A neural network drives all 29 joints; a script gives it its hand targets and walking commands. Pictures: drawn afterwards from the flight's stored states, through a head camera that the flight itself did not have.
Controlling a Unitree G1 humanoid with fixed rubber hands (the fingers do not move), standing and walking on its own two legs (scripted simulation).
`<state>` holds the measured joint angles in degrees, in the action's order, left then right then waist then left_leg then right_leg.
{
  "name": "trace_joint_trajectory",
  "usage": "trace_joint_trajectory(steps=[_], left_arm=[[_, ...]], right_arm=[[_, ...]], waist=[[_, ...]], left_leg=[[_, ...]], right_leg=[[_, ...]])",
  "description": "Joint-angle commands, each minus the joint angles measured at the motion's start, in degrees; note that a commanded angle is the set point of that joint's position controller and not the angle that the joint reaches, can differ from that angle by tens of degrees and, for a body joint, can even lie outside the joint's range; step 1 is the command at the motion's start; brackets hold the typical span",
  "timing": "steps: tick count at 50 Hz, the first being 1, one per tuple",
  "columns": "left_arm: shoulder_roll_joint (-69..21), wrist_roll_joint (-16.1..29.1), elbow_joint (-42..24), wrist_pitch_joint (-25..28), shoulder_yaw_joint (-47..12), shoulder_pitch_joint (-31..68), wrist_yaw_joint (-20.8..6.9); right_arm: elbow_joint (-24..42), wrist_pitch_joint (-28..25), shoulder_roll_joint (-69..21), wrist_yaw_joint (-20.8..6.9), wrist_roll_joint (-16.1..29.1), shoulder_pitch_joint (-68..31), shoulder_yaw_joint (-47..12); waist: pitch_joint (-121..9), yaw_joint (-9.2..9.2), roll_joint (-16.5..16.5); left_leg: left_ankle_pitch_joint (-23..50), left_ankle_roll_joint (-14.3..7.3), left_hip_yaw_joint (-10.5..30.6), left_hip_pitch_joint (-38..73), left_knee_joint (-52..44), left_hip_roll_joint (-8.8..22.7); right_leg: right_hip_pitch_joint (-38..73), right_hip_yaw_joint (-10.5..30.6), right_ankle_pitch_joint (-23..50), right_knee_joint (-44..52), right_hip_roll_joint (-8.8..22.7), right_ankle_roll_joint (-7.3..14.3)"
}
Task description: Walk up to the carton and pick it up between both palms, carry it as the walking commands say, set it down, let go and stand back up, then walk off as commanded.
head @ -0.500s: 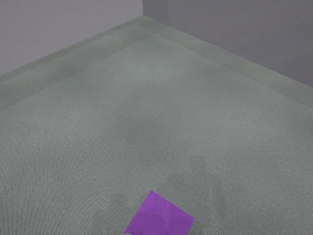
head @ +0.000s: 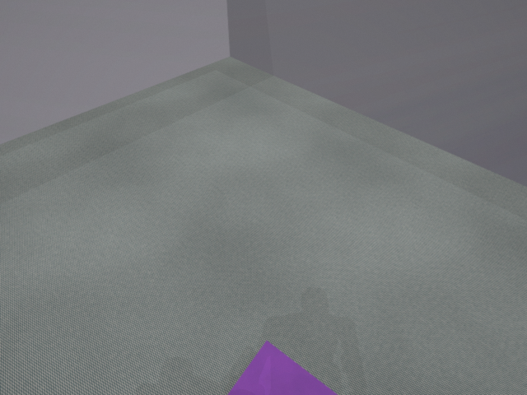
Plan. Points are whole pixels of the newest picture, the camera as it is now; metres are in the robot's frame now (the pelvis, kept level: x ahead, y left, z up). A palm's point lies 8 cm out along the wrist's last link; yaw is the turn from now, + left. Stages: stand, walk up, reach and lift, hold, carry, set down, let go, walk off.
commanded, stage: walk off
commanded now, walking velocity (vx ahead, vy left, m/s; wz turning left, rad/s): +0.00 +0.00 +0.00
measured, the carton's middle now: out of the picture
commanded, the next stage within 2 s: stand in 1.74 s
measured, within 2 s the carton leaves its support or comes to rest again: rests again in 0.86 s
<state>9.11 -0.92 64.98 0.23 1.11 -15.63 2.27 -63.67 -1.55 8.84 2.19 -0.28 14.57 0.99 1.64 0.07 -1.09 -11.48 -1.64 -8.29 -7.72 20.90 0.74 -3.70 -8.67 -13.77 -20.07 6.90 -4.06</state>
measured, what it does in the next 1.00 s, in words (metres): steps to the right, turning right: right foot, then left foot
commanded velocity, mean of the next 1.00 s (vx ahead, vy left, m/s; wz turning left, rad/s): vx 0.00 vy -0.30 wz -1.00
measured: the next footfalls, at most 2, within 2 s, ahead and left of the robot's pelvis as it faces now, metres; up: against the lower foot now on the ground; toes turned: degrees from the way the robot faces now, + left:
right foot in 0.44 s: -0.01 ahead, -0.27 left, +0.00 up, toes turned -26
left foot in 0.84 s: -0.01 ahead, -0.11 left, +0.00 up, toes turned -29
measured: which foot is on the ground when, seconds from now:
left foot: down 0.00-0.44, up 0.46-0.82, down 0.84-1.00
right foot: down 0.00-0.08, up 0.10-0.42, down 0.44-0.82, up 0.84-1.00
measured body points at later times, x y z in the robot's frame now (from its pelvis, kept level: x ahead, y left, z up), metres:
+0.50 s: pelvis -0.05 -0.14 -0.03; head -0.02 -0.17 +0.42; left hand +0.17 +0.07 -0.13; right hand -0.11 -0.44 -0.17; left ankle -0.02 +0.08 -0.71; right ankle -0.04 -0.26 -0.75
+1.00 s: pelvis -0.15 -0.26 -0.01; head -0.11 -0.28 +0.44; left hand +0.16 -0.14 -0.12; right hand -0.35 -0.54 -0.12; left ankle -0.04 -0.09 -0.75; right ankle -0.25 -0.39 -0.67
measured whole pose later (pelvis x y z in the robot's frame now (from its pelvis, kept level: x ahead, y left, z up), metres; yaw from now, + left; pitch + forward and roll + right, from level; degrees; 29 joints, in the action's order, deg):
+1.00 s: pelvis -0.15 -0.26 -0.01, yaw -45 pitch +0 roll -1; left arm 20.6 -0.6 42.4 -5.9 4.8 -8.1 -6.7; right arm -56.2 1.7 21.8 4.1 -1.5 12.6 7.4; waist 5.0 1.1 -0.2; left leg -16.6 8.3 -11.8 -7.6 27.2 14.6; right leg -31.3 1.4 -18.8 -63.4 3.9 -5.7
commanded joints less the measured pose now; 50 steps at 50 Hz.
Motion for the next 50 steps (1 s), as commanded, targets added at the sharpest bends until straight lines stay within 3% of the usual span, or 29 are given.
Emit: trace_joint_trajectory(steps=[1,3,4,5,6,7,11,16,20,21,22,23,24,25,27,29,32,35,37,39,40,41,42,43,44,45,46,48,50], left_arm=[[3.54,0.05,0.5,-0.11,0.46,-5.25,0.16],[6.15,0.28,-0.25,-0.63,1.44,-3.35,0.51],[7.14,0.21,-1.47,-1.12,2.18,-1.56,0.41],[7.77,0.06,-3.23,-1.9,3.05,0.68,0.1],[7.06,-0.44,-5.33,-2.98,3.55,3.76,-0.27],[5.63,-0.41,-6.67,-3.65,3.89,5.09,-0.57],[4.83,-1.25,-11.76,-4.39,4.41,6.87,-3.0],[4.55,-0.41,-17.81,-5.39,3.43,9.81,-6.78],[6.89,-0.27,-19.41,-5.21,3.66,7.48,-7.31],[7.27,-0.71,-18.83,-5.05,3.9,5.49,-6.97],[9.81,-1.59,-16.99,-4.7,4.79,1.5,-6.58],[14.04,-2.09,-15.27,-4.13,5.55,-2.14,-6.01],[23.17,-0.96,-16.17,-3.32,6.68,-5.49,-5.93],[22.57,-0.33,-16.74,-2.84,6.0,-2.15,-5.76],[18.46,-1.19,-19.11,-2.99,5.21,5.75,-4.67],[15.86,-1.14,-21.45,-3.08,4.6,9.21,-4.58],[13.9,-0.44,-21.92,-3.08,3.84,7.8,-4.99],[14.49,-0.76,-22.07,-3.46,3.94,5.28,-5.14],[14.38,-0.2,-21.58,-3.57,4.25,2.73,-5.13],[18.05,-0.77,-25.21,-3.98,5.62,14.54,-5.48],[18.02,-0.43,-27.38,-3.98,5.44,20.43,-6.05],[16.77,0.75,-26.58,-3.81,5.33,17.65,-6.85],[10.32,0.42,-22.79,-4.47,4.1,0.41,-6.41],[14.69,-0.81,-25.64,-5.17,4.52,3.34,-7.03],[18.9,-1.73,-26.81,-5.72,5.63,7.22,-8.44],[18.35,-1.66,-25.49,-6.13,6.05,4.31,-9.3],[17.07,-1.04,-24.58,-6.42,5.52,2.56,-9.66],[12.76,0.78,-24.97,-5.88,3.76,5.85,-9.56],[8.85,0.82,-26.92,-5.22,2.23,12.79,-8.65]], right_arm=[[1.13,-0.43,4.67,0.1,-0.06,2.24,0.57],[3.89,-0.64,9.42,0.57,-0.79,1.14,2.17],[3.68,-0.4,12.91,1.09,-1.01,4.69,3.56],[3.03,-0.01,14.82,1.74,-1.48,9.07,4.53],[2.6,0.22,14.93,2.41,-2.11,11.94,4.94],[3.03,0.61,14.54,2.87,-2.06,11.15,5.0],[5.75,1.56,11.91,3.14,-2.37,3.83,4.81],[7.38,1.19,17.03,2.63,-2.44,2.48,6.86],[8.64,2.58,20.61,1.65,-1.0,-0.6,8.64],[8.88,2.89,20.6,1.47,-0.34,-1.68,8.73],[8.97,3.15,18.79,1.25,-0.46,-1.08,8.38],[9.71,3.89,13.36,0.37,-1.14,-0.8,6.79],[14.67,5.91,9.51,0.62,-0.92,-7.54,5.79],[15.2,6.87,10.9,1.2,-0.68,-7.21,5.46],[13.07,6.41,12.56,1.66,-0.19,-4.22,5.23],[10.53,5.84,13.89,1.8,-1.06,-0.64,5.46],[10.37,5.83,13.7,1.69,-0.84,-2.76,5.22],[10.43,6.01,13.75,2.18,-0.31,-4.51,4.94],[9.49,5.87,16.13,1.99,-0.48,-3.69,5.74],[5.11,5.35,17.62,2.63,0.51,11.8,6.79],[2.28,4.9,19.34,3.75,0.97,20.86,7.63],[0.98,4.39,21.65,5.13,0.85,24.47,8.96],[7.51,4.09,20.45,4.92,0.96,5.44,7.18],[13.18,3.82,22.95,5.48,-0.52,-6.87,8.31],[13.84,3.36,19.72,5.04,-0.82,-13.67,7.5],[13.55,2.41,17.37,3.82,-0.84,-16.55,6.7],[13.57,1.81,18.25,2.84,-1.05,-16.14,6.9],[12.34,1.89,18.68,1.82,-1.27,-10.57,6.85],[10.37,2.36,22.91,0.68,-1.64,-3.04,7.84]], waist=[[1.57,0.87,1.33],[1.86,-1.19,0.29],[0.86,-3.39,3.5],[0.45,-5.76,7.72],[-0.11,-7.33,9.13],[-0.44,-6.47,7.42],[0.63,-2.18,8.74],[-0.5,-1.44,12.56],[-2.73,0.55,15.11],[-3.01,2.28,13.94],[-5.45,4.39,7.73],[-3.28,6.49,-8.21],[-2.81,9.22,-23.97],[-4.72,5.91,-17.89],[-4.4,1.81,-11.55],[-8.01,0.12,-8.36],[-7.0,0.74,-5.72],[-5.29,1.64,-6.91],[-6.5,1.57,-6.26],[-6.41,-6.65,-11.06],[-5.65,-10.49,-10.82],[-7.52,-11.59,4.91],[-13.79,0.08,17.63],[-6.16,2.73,17.33],[0.08,4.55,9.83],[1.31,8.14,7.23],[0.91,8.53,8.26],[4.12,4.59,9.05],[3.7,-0.36,13.03]], left_leg=[[15.45,0.4,6.78,-0.74,-4.42,7.1],[17.55,0.56,7.56,2.83,-2.64,11.57],[18.49,-1.38,11.21,6.55,-2.5,15.45],[20.33,-5.15,15.27,8.09,-2.83,21.12],[22.08,-9.34,18.05,6.04,-3.96,26.96],[22.06,-10.43,16.41,2.49,-4.35,29.45],[5.42,-5.04,7.03,-3.2,-5.77,25.38],[11.22,-3.64,-0.16,-5.08,-2.62,26.64],[7.4,-0.79,-3.06,-6.18,1.23,26.62],[4.39,0.65,-4.21,-6.9,4.71,26.06],[-1.31,2.49,-6.49,-9.41,14.99,23.22],[-23.27,4.47,-9.23,-20.65,32.76,16.78],[-34.26,7.93,-3.63,-33.1,46.97,6.85],[-29.69,6.86,3.36,-33.49,51.91,9.58],[-18.92,6.05,6.36,-33.31,52.75,9.67],[-11.62,5.93,6.73,-28.73,54.01,8.59],[-8.97,5.86,6.48,-25.78,49.07,6.24],[-11.47,5.22,6.27,-23.25,39.17,3.39],[-12.91,3.17,4.95,-14.94,30.45,0.2],[-13.65,0.3,1.78,3.14,12.18,-1.99],[-10.88,-0.77,-1.05,15.67,-1.17,-2.29],[2.25,-2.78,7.37,26.54,-11.7,9.0],[-2.5,-5.39,25.77,22.76,-8.61,33.47],[-2.71,-13.38,30.06,2.66,-14.99,47.75],[-1.4,-11.65,23.22,-10.32,-13.71,42.11],[2.59,-6.13,12.45,-12.82,-9.18,32.52],[5.54,-2.25,4.35,-11.02,-6.04,25.7],[9.61,1.72,-1.63,-4.2,-1.16,21.36],[19.83,1.49,-4.87,-1.05,1.67,21.73]], right_leg=[[-1.34,2.54,6.15,2.86,2.94,0.83],[-8.09,1.35,5.75,-2.0,1.61,-0.05],[-14.24,0.62,2.42,-8.41,-0.39,-0.41],[-20.44,0.26,-10.28,-19.1,-2.48,-0.39],[-25.33,4.74,-20.57,-34.49,-1.91,0.33],[-27.47,8.16,-20.29,-42.87,0.06,1.08],[-29.85,9.57,-8.59,-44.06,1.72,0.19],[-24.28,5.46,-7.09,-30.04,1.43,-0.06],[-14.8,-0.9,-6.22,-18.9,-1.73,0.81],[-11.42,-2.08,-3.3,-13.74,-2.59,1.37],[-5.06,0.25,-2.42,-9.42,-3.65,2.46],[-1.3,8.7,6.21,-1.69,1.52,5.46],[-5.34,31.88,21.65,4.47,11.78,12.59],[-4.52,27.73,22.59,2.5,10.48,14.94],[-6.14,21.7,17.79,0.1,4.96,13.26],[-6.56,19.58,20.44,-1.58,1.65,13.57],[-8.21,22.85,17.4,-0.29,0.32,12.98],[-6.84,28.23,15.34,2.35,-0.12,11.48],[-7.55,27.5,21.03,5.39,-5.17,3.51],[-16.33,23.86,32.82,7.44,-8.11,-7.37],[-23.67,22.0,31.5,7.92,-10.43,-13.15],[-29.75,18.34,5.52,-11.76,-16.53,-14.36],[-32.71,17.35,-19.96,-40.67,-12.48,-8.73],[-40.49,15.2,-18.63,-59.09,-5.42,-6.31],[-33.35,19.9,-11.07,-64.78,-0.22,-2.49],[-28.06,19.14,-5.96,-68.87,-0.8,-0.8],[-27.1,16.2,-2.86,-66.12,-2.16,-0.37],[-28.8,11.34,-3.58,-44.3,-0.81,-1.23],[-24.18,2.85,-8.65,-28.5,-1.17,-2.08]])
